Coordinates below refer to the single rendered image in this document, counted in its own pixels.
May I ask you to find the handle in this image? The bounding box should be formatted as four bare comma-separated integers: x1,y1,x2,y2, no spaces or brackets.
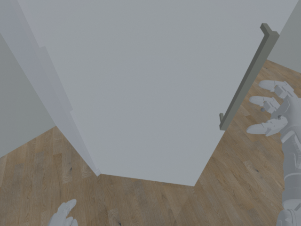
219,23,280,131

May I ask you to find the robot right forearm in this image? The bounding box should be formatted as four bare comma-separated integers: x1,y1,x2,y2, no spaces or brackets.
280,126,301,212

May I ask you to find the robot right hand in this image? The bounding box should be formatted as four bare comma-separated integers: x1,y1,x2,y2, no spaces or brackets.
246,80,301,136

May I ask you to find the fridge door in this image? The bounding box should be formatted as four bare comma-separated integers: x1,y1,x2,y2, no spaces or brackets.
25,0,299,186

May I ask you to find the robot left hand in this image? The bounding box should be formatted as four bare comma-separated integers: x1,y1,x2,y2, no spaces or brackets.
48,199,78,226

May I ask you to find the right robot upper arm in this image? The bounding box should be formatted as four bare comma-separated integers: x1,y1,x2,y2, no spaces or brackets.
276,209,301,226

